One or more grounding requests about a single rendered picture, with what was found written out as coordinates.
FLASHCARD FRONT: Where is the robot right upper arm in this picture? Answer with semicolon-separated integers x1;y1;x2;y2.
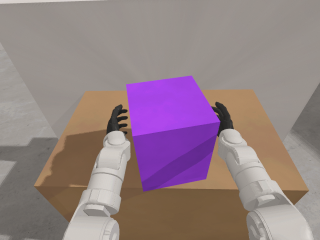
246;204;313;240

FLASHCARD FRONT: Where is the robot right forearm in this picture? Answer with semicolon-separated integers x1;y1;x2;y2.
217;129;314;240

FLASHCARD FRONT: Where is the robot right hand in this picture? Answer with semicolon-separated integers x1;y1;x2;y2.
211;102;234;137

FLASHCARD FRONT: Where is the carton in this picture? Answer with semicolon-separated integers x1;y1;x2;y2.
126;75;220;192

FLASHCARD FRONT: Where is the robot left forearm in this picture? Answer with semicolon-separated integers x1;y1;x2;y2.
62;130;131;240

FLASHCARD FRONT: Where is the robot left upper arm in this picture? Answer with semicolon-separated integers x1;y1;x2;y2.
64;215;120;240

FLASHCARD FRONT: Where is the pedestal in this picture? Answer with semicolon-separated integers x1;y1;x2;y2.
34;89;309;240

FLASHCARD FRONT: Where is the robot left hand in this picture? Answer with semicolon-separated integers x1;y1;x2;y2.
106;104;128;135

